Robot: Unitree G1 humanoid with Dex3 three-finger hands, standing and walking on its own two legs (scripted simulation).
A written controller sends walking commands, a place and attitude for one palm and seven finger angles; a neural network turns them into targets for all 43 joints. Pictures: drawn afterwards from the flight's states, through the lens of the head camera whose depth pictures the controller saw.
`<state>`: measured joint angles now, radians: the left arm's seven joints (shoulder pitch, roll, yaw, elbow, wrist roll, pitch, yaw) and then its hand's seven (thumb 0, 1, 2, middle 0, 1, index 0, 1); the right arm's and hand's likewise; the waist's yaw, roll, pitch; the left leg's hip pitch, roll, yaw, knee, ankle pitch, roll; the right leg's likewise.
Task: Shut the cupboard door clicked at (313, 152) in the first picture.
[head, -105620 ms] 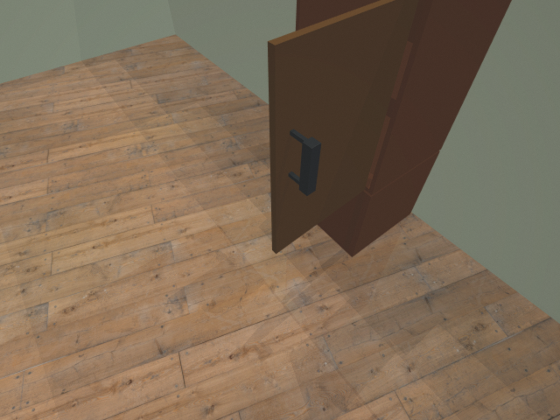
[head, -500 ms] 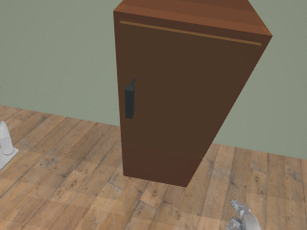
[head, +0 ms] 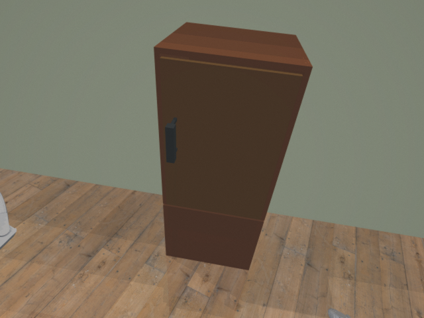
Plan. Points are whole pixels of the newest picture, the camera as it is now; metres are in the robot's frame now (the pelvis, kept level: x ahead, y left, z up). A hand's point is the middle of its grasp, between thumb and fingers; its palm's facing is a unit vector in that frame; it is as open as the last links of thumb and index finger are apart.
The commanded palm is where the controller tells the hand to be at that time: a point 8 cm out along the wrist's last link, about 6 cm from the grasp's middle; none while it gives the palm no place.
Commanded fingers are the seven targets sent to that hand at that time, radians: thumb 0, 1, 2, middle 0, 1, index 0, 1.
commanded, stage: stop stepping back and stand still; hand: left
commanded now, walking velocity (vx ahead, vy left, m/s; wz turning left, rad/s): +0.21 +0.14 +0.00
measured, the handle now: (172, 139) +0.65 +0.19 +0.01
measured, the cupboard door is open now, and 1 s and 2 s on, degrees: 0 0 0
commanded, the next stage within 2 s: let the arm hang, fingers relaxed in 0.54 s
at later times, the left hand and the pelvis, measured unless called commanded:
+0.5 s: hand out of the picture +0.14 +0.34 +0.18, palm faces +0.52 -0.73 -0.45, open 7.4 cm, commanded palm +0.09 +0.35 +0.19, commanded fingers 0.00 0.90 0.90 -0.20 -0.30 -0.20 -0.30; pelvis -0.04 +0.05 +0.00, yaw +3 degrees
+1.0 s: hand out of the picture +0.03 +0.21 -0.16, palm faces +0.09 -0.98 -0.15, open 6.9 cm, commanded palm none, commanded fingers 0.00 0.90 0.90 -0.20 -0.30 -0.20 -0.30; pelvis -0.04 +0.03 +0.00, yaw +6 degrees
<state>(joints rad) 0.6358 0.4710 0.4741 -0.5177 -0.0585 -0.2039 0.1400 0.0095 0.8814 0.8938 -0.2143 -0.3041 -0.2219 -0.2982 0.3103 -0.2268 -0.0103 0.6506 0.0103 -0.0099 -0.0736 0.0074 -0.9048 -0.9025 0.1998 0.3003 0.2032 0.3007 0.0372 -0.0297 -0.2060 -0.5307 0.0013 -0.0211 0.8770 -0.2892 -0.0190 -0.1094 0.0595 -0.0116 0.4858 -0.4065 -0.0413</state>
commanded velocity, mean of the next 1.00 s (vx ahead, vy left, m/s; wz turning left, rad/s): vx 0.05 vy -0.04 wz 0.00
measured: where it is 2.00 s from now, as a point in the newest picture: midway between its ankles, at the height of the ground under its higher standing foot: outside the picture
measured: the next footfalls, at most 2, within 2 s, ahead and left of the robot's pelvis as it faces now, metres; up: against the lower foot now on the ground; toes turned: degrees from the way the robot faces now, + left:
left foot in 0.12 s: -0.01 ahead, +0.16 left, +0.00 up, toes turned +4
right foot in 0.42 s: +0.01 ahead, -0.07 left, +0.00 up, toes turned +6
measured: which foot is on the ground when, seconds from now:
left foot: up 0.00-0.10, down 0.12-1.00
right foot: down 0.00-0.22, up 0.24-0.40, down 0.42-1.00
